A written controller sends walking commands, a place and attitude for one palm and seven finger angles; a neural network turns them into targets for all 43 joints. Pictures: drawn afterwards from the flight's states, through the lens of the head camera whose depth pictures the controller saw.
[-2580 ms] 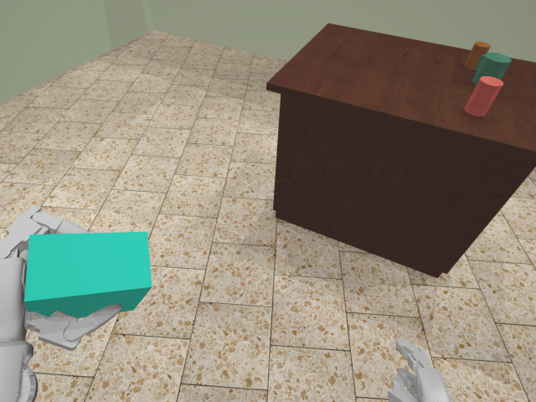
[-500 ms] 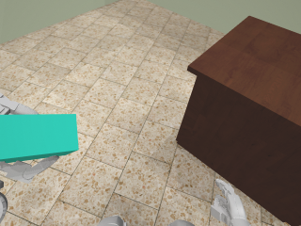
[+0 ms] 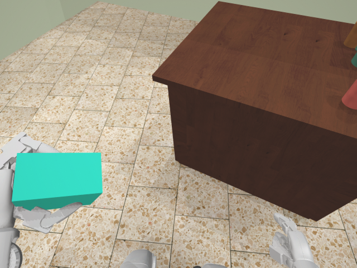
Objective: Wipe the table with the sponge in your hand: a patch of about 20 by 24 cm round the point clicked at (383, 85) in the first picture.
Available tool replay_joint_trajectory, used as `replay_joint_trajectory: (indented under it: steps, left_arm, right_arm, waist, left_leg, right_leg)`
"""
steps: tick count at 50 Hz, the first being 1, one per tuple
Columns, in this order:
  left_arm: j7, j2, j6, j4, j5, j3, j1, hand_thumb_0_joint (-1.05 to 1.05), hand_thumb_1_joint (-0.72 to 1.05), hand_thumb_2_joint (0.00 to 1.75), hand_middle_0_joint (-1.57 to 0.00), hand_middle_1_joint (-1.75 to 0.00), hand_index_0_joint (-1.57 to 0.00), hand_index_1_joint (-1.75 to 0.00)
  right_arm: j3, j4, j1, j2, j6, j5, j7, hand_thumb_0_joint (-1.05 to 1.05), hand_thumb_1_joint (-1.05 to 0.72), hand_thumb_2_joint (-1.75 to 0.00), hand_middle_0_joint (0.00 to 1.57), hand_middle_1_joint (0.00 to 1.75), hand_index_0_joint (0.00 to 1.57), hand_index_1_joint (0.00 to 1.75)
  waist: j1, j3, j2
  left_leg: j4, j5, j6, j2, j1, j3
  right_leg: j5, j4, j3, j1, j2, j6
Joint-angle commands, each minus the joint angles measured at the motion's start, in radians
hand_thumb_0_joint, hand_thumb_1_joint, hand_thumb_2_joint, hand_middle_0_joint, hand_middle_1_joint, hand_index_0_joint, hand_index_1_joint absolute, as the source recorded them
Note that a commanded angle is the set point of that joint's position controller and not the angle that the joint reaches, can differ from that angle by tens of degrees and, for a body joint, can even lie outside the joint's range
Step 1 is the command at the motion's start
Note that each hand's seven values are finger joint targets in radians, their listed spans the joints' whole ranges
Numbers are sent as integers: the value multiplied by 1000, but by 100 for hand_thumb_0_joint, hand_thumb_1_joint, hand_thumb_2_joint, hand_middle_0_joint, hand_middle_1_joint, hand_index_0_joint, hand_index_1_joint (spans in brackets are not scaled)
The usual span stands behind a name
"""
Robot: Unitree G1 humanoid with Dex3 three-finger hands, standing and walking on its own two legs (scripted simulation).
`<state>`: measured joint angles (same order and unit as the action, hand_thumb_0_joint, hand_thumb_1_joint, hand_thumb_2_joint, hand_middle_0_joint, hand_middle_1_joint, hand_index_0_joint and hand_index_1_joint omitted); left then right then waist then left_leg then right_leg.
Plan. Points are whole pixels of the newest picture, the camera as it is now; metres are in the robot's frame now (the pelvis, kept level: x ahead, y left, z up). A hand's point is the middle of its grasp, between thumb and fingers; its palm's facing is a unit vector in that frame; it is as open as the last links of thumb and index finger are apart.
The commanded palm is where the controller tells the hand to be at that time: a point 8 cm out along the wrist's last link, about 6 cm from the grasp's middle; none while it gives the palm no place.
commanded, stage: turn to face it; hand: left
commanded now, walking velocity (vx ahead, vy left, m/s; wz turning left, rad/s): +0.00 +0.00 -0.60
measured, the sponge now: (71, 182) +0.23 +0.19 +0.14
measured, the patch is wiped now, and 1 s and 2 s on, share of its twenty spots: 0.00 0.00 0.00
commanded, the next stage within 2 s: take the last steps up to it in 1.34 s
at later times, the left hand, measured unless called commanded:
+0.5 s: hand (80, 199) +0.20 +0.15 +0.17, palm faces +0.18 -0.87 -0.47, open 10.7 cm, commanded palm +0.17 +0.19 +0.18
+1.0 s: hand (172, 217) +0.17 +0.02 +0.18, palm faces -0.13 -0.87 -0.48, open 10.7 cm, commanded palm +0.15 +0.08 +0.18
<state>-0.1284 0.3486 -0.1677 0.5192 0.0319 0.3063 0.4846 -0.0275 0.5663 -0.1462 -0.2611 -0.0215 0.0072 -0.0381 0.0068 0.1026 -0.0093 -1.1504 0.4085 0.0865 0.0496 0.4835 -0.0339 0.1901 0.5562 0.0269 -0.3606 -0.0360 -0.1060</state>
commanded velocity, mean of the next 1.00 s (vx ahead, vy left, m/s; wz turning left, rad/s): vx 0.00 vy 0.00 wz -0.58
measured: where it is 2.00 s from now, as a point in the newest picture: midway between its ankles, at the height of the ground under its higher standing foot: outside the picture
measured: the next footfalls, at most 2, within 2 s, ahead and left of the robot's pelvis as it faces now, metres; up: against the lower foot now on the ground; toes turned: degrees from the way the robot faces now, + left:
left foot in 0.30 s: +0.00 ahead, +0.13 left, +0.00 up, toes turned -6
right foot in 0.56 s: -0.05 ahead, -0.18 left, +0.00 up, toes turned -24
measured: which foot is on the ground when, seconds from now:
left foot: up 0.00-0.28, down 0.30-0.58, up 0.60-0.98, down 1.00-1.00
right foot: down 0.00-0.30, up 0.32-0.54, down 0.56-1.00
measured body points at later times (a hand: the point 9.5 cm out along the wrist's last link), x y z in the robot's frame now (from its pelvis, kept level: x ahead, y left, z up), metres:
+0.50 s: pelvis -0.07 -0.03 +0.00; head -0.05 -0.05 +0.45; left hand +0.18 +0.20 +0.20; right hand +0.04 -0.26 -0.10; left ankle -0.04 +0.14 -0.73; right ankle -0.07 -0.13 -0.70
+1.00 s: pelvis -0.14 -0.07 +0.00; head -0.10 -0.08 +0.45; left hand +0.17 +0.06 +0.21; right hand -0.13 -0.39 -0.08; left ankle -0.07 +0.06 -0.73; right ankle -0.08 -0.16 -0.73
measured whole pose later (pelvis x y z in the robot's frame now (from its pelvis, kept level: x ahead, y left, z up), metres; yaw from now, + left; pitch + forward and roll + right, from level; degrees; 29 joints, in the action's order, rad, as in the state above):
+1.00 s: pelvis -0.14 -0.07 +0.00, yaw -33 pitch +2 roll +2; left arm -0.13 0.44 -0.22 0.59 0.05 0.42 0.53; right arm -0.04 0.52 -0.17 -0.28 0.05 0.02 -0.02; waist 0.00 0.04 -0.05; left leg -0.55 0.39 0.04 0.02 0.26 -0.03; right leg 0.09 0.49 -0.11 -0.42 -0.14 -0.09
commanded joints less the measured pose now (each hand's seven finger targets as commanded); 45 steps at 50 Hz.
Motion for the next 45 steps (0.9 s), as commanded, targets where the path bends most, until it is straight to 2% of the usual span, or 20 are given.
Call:
replay_joint_trajectory:
  steps: [1,7,13,14,15,16,17,19,21,24,26,27,28,29,30,31,32,34,36,45]
  left_arm:
    - [-57,268,-111,250,34,287,47,0,10,130,-120,-160,-120,-160]
    - [-39,203,-101,105,39,232,57,0,10,130,-120,-160,-120,-160]
    - [-24,191,-98,179,23,140,-85,0,10,130,-120,-160,-120,-160]
    - [-20,201,-105,201,21,141,-120,0,10,130,-120,-160,-120,-160]
    - [-15,203,-112,233,17,149,-149,0,10,130,-120,-160,-120,-160]
    - [-18,247,-117,297,-5,172,-196,0,10,130,-120,-160,-120,-160]
    - [-26,271,-117,290,-19,201,-192,0,10,130,-120,-160,-120,-160]
    - [-14,216,-105,218,-12,185,-109,0,10,130,-120,-160,-120,-160]
    - [-19,198,-96,264,-6,160,-154,0,10,130,-120,-160,-120,-160]
    - [-27,158,-99,204,-6,117,-203,0,10,130,-120,-160,-120,-160]
    - [-25,155,-87,147,-18,103,-242,0,10,130,-120,-160,-120,-160]
    - [-25,164,-87,148,-17,111,-269,0,10,130,-120,-160,-120,-160]
    - [-29,188,-89,131,-20,133,-276,0,10,130,-120,-160,-120,-160]
    - [-36,228,-94,121,-23,162,-261,0,10,130,-120,-160,-120,-160]
    - [-50,267,-95,118,-13,222,-225,0,10,130,-120,-160,-120,-160]
    - [-46,280,-81,133,5,243,-155,0,10,130,-120,-160,-120,-160]
    - [-41,274,-88,173,18,249,-74,0,10,130,-120,-160,-120,-160]
    - [-41,249,-112,240,31,268,54,0,10,130,-120,-160,-120,-160]
    - [-45,263,-131,318,36,291,55,0,10,130,-120,-160,-120,-160]
    - [-42,230,-95,227,36,262,83,0,10,130,-120,-160,-120,-160]
  right_arm:
    - [-27,-150,55,-46,-28,-7,8,0,-90,-90,20,30,20,30]
    - [-25,-180,22,-66,1,13,18,0,-90,-90,20,30,20,30]
    - [-24,-194,-16,-87,35,10,18,0,-90,-90,20,30,20,30]
    - [-27,-201,-21,-98,34,1,13,0,-90,-90,20,30,20,30]
    - [-28,-208,0,-111,26,-9,10,0,-90,-90,20,30,20,30]
    - [-25,-220,18,-83,2,-6,8,0,-90,-90,20,30,20,30]
    - [-13,-207,37,-44,-14,-8,2,0,-90,-90,20,30,20,30]
    - [-37,-190,23,-64,-21,-3,12,0,-90,-90,20,30,20,30]
    - [-29,-174,5,-63,-37,6,20,0,-90,-90,20,30,20,30]
    - [-23,-157,-41,-73,-78,9,25,0,-90,-90,20,30,20,30]
    - [-31,-139,-52,-85,-94,10,26,0,-90,-90,20,30,20,30]
    - [-31,-139,-48,-87,-98,10,29,0,-90,-90,20,30,20,30]
    - [-31,-135,-53,-75,-99,14,32,0,-90,-90,20,30,20,30]
    - [-24,-148,-27,-44,-97,14,29,0,-90,-90,20,30,20,30]
    - [-15,-166,19,-35,-89,5,23,0,-90,-90,20,30,20,30]
    - [-41,-170,50,-55,-75,16,22,0,-90,-90,20,30,20,30]
    - [-31,-171,39,-37,-55,9,25,0,-90,-90,20,30,20,30]
    - [12,-163,59,-3,-19,1,35,0,-90,-90,20,30,20,30]
    - [9,-166,65,-17,4,3,44,0,-90,-90,20,30,20,30]
    - [-20,-175,38,-57,28,9,28,0,-90,-90,20,30,20,30]
  waist:
    - [-37,-309,-12]
    - [-43,-288,-92]
    - [-14,-272,-48]
    - [-8,-236,21]
    - [-15,-187,183]
    - [-40,-174,269]
    - [-51,-142,253]
    - [-49,-87,250]
    - [-50,-60,270]
    - [-17,-85,257]
    - [-11,-115,221]
    - [-15,-141,197]
    - [-15,-181,78]
    - [-24,-206,-157]
    - [-48,-246,-318]
    - [-54,-272,-310]
    - [-51,-251,-201]
    - [-38,-309,-55]
    - [-21,-358,-38]
    - [-32,-297,-62]
  left_leg:
    - [133,-1,-4,3,35,40]
    - [404,84,-34,-22,-70,21]
    - [761,27,-96,-4,-370,-3]
    - [836,78,-146,82,-415,79]
    - [908,114,-223,257,-414,251]
    - [960,60,-291,411,-364,349]
    - [965,41,-303,433,-222,294]
    - [923,-2,-255,367,-122,76]
    - [858,-135,-200,321,-215,-56]
    - [743,-448,-139,303,-304,-74]
    - [621,-475,-101,273,-317,-123]
    - [531,-457,-86,256,-290,-129]
    - [387,-385,-61,211,-254,-148]
    - [197,-61,-23,102,-76,-155]
    - [24,230,-9,28,60,-59]
    - [-62,205,-14,31,18,48]
    - [-88,140,-15,53,38,87]
    - [-10,73,-3,43,90,72]
    - [102,53,5,35,54,48]
    - [465,56,-34,-23,-159,26]
  right_leg:
    - [-232,-219,-359,281,255,-11]
    - [23,-316,-453,225,233,-10]
    - [185,-301,-417,34,123,84]
    - [233,-207,-375,-71,61,121]
    - [229,27,-256,-197,-29,153]
    - [237,376,-152,-251,-38,163]
    - [232,605,-119,-225,-5,153]
    - [226,711,-93,-192,31,151]
    - [227,508,-30,-215,65,159]
    - [253,155,61,-60,31,168]
    - [115,-1,121,56,-10,170]
    - [22,-79,118,141,-5,163]
    - [-122,-140,35,219,61,124]
    - [-483,-131,-234,329,217,30]
    - [-634,-159,-447,322,355,-48]
    - [-474,-198,-510,240,346,-18]
    - [-326,-194,-487,239,342,-43]
    - [-427,-120,-374,347,274,-73]
    - [-439,-124,-327,374,263,-63]
    - [-66,-241,-479,142,221,-53]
